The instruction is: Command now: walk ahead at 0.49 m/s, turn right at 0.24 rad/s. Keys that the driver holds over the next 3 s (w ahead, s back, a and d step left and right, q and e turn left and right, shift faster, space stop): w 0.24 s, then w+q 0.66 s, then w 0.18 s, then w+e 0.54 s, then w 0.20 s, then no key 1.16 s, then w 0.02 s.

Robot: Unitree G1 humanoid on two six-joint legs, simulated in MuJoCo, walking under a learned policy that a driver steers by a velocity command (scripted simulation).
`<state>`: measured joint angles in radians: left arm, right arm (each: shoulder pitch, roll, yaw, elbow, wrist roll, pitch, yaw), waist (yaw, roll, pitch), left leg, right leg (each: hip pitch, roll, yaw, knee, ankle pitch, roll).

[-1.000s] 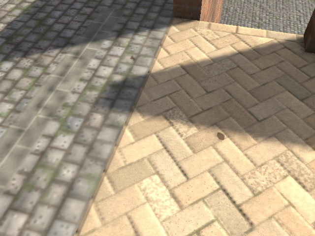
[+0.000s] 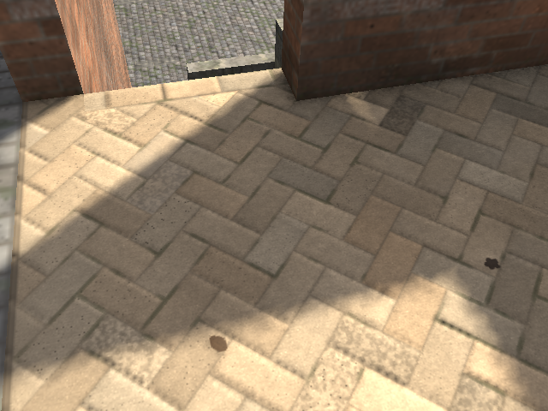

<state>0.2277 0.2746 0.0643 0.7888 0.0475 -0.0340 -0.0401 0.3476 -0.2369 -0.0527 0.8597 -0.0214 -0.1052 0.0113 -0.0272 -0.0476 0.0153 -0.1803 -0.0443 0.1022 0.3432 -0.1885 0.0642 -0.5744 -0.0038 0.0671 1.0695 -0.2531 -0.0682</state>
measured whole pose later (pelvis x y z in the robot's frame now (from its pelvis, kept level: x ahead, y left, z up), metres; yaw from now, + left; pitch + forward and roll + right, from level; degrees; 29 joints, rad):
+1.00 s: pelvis +0.52 +0.04 +0.00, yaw +20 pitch +0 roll +0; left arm 0.18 0.24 0.04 0.82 0.04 -0.06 -0.01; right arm 0.30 -0.26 -0.07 0.90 0.00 -0.04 0.01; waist -0.01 -0.02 0.05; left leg -0.20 -0.15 0.03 0.37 -0.18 0.15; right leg -0.56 -0.11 0.02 1.12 -0.29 0.01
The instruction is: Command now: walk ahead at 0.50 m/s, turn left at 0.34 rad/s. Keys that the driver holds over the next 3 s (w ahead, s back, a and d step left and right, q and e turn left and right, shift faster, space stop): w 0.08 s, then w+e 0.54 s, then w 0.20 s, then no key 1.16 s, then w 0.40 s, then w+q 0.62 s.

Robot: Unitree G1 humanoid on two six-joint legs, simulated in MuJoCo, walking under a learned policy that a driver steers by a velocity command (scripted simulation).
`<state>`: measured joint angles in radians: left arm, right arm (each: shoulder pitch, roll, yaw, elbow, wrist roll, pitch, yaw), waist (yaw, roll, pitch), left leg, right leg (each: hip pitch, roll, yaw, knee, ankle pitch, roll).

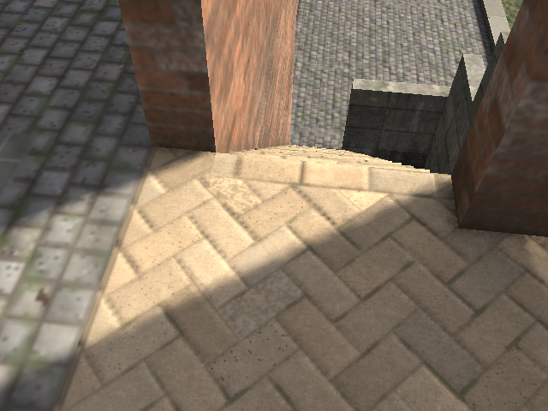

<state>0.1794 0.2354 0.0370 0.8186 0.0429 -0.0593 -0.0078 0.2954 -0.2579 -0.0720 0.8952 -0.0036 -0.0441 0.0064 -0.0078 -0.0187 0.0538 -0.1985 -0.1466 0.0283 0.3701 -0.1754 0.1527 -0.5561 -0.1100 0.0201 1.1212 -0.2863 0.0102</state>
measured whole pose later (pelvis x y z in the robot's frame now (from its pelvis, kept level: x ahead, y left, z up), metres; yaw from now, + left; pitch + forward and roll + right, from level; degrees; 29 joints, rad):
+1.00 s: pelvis +0.57 -0.05 -0.01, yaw -17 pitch +1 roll -1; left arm 0.37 0.27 0.06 0.97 0.00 -0.06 0.02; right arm 0.09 -0.26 -0.01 0.76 -0.03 -0.09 0.01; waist 0.05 -0.01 0.08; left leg -0.39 -0.02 0.04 0.51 -0.13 0.06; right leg -0.25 0.11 0.10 1.08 -0.47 -0.04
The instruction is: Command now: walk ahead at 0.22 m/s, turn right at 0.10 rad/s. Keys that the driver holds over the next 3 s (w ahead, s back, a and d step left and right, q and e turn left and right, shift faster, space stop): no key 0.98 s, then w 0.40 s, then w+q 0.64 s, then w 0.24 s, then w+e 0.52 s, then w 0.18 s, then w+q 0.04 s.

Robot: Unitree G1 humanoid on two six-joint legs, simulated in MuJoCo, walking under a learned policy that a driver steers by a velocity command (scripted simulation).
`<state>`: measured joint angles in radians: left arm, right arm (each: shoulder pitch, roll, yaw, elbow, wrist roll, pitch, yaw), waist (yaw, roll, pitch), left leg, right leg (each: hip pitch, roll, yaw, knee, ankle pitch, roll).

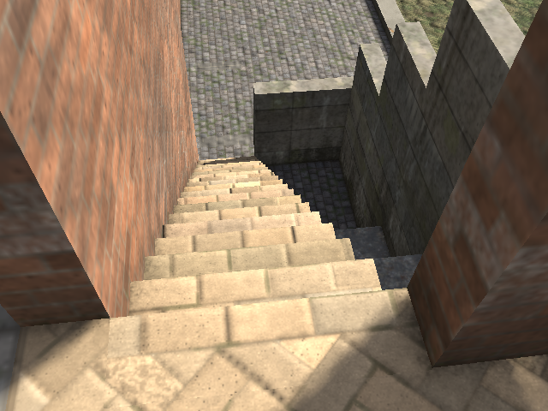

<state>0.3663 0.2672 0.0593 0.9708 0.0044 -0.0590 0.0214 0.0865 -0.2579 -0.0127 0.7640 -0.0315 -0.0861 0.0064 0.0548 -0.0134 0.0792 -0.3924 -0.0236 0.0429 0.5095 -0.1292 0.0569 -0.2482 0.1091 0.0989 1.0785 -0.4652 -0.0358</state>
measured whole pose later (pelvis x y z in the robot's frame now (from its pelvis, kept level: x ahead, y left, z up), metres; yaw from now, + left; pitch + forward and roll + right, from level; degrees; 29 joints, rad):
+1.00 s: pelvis +0.10 +0.00 +0.02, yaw +0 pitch -2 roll +0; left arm 0.27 0.14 0.01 1.17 0.02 0.00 0.03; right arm 0.28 -0.14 -0.01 1.12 -0.01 0.00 -0.03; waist 0.00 0.00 0.04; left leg -0.12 -0.03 0.04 0.36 -0.22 0.04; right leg -0.12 0.02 0.03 0.36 -0.21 -0.01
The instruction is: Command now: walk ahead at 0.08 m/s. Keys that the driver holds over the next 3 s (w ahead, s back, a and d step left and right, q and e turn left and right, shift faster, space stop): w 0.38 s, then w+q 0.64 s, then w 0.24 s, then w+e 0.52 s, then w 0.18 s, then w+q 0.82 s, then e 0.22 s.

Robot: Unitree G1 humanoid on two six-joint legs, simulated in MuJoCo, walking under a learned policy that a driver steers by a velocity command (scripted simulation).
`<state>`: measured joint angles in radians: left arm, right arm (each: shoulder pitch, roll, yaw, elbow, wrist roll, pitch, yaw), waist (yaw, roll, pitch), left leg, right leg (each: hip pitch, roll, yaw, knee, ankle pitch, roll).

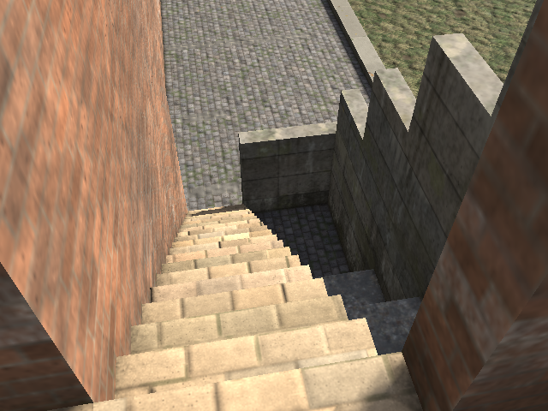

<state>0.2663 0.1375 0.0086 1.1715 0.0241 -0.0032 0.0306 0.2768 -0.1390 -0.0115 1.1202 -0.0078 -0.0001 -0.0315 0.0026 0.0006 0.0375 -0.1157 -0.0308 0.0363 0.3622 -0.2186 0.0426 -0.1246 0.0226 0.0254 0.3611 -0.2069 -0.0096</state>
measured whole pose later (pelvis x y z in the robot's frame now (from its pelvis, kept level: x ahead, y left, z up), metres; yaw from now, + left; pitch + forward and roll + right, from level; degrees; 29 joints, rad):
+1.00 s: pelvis +0.34 +0.00 -0.01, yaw +17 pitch -1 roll +0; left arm 0.25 0.23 0.04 0.94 0.03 -0.08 0.01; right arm 0.26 -0.22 -0.07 0.88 -0.01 -0.01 -0.01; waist -0.01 -0.01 0.08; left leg -0.29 -0.14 0.05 0.47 -0.16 0.15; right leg -0.42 -0.04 0.02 1.20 -0.32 -0.01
